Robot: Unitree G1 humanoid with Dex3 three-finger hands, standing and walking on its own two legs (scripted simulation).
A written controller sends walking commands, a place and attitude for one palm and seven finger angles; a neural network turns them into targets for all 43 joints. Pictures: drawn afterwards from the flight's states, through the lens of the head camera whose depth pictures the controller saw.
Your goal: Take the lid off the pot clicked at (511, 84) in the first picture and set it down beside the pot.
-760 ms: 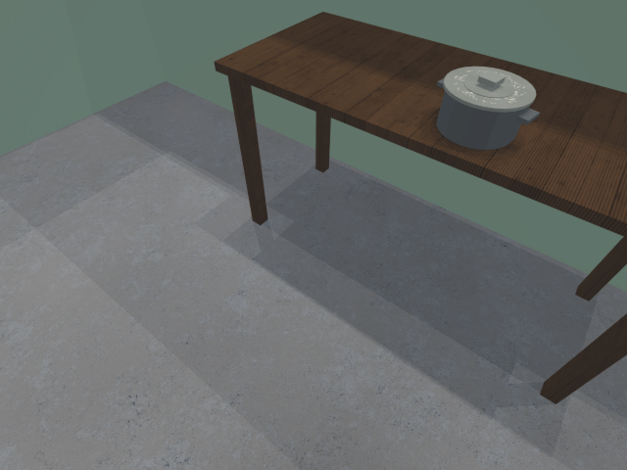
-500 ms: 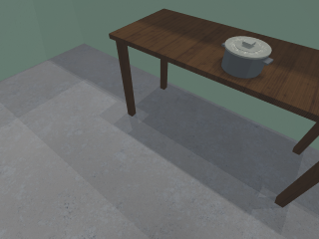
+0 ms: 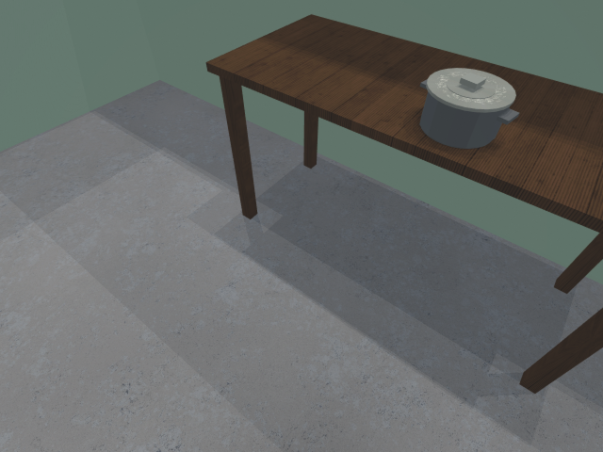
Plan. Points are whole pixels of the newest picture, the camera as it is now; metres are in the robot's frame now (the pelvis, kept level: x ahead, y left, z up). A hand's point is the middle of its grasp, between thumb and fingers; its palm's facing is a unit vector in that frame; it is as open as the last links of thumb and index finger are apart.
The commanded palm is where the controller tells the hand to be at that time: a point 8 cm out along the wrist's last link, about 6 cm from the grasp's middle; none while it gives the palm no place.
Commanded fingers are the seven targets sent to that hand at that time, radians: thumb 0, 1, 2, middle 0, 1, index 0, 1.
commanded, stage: walk to a spot facing it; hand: left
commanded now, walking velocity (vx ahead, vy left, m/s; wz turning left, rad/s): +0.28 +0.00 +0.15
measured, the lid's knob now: (472, 80) +0.89 -0.35 +0.08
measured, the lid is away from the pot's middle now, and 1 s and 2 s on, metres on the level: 0.00 0.00 0.00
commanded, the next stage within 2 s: turn to face it in 0.28 s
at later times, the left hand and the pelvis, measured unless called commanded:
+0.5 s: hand out of the picture +0.11 +0.19 -0.18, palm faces +0.00 -0.98 -0.19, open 7.3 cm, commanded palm none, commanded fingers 0.00 0.90 0.90 -0.20 -0.30 -0.20 -0.30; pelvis +0.10 +0.01 -0.01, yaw -1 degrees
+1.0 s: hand (221, 367) +0.29 +0.17 -0.17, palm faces -0.13 -0.97 -0.20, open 7.4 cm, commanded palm none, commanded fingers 0.00 0.90 0.90 -0.20 -0.30 -0.20 -0.30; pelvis +0.17 -0.01 -0.01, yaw -14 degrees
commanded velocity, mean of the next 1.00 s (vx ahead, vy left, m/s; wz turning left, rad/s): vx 0.09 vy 0.00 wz -0.36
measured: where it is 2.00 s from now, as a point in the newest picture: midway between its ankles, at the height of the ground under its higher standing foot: outside the picture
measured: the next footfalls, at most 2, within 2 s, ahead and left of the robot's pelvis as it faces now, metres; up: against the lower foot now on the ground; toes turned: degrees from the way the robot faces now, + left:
right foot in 0.60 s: +0.27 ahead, -0.11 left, +0.00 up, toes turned -10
left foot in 1.02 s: +0.25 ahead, +0.11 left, +0.00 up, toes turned -13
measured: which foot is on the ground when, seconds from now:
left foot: down 0.00-0.60, up 0.62-1.00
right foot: down 0.00-0.26, up 0.28-0.58, down 0.60-1.00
